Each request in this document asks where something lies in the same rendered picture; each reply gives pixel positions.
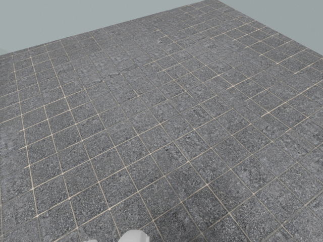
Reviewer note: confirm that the robot left thigh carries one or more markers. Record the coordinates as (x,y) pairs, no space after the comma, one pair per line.
(134,236)

